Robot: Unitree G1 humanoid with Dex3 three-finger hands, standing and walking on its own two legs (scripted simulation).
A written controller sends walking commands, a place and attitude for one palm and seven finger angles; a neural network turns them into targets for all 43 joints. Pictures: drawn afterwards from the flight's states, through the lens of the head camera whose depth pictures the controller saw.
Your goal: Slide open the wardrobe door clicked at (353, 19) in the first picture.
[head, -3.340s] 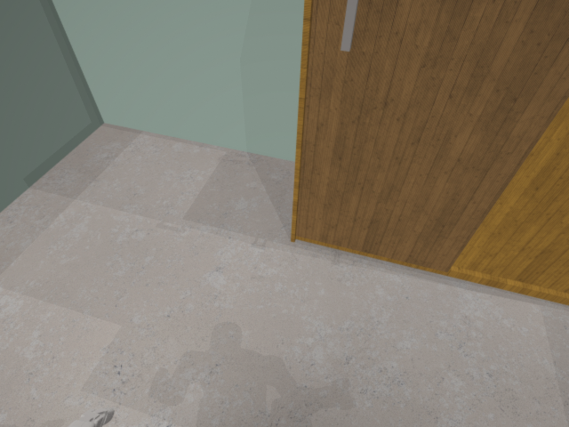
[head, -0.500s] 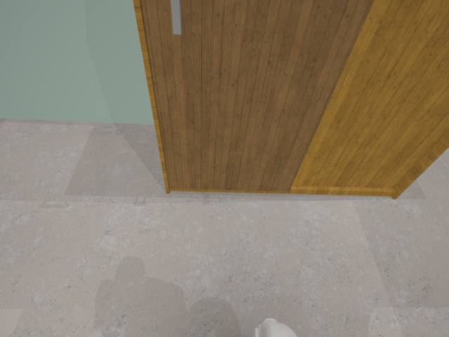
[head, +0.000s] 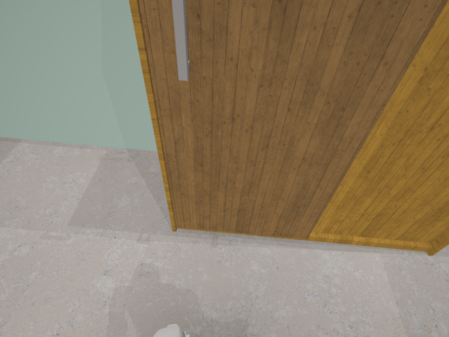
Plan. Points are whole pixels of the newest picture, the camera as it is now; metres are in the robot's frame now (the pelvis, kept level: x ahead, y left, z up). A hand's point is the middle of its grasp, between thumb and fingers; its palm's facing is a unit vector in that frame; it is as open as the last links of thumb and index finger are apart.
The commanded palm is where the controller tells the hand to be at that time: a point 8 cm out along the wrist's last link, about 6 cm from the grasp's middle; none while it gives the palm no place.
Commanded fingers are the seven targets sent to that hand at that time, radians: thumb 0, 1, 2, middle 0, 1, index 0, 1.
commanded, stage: take the last steps up to it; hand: left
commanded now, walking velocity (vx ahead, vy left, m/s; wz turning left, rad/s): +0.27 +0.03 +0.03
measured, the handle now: (183, 36) +0.68 +0.15 +0.21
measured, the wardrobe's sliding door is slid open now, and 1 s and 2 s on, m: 0.00 0.00 0.00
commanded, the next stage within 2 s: come to a stop and stand still in 0.28 s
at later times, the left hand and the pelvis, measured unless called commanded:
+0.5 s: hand (135, 300) +0.22 +0.21 -0.17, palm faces +0.02 -0.98 -0.21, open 7.3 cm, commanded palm none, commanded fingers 0.00 0.90 0.90 -0.20 -0.30 -0.20 -0.30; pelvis +0.16 +0.02 +0.00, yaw +0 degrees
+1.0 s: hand (109, 330) +0.17 +0.25 -0.19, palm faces +0.11 -0.98 -0.19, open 7.3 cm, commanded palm none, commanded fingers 0.00 0.90 0.90 -0.20 -0.30 -0.20 -0.30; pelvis +0.12 +0.06 -0.01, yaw +1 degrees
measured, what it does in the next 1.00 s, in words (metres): walks ahead: left foot, then right foot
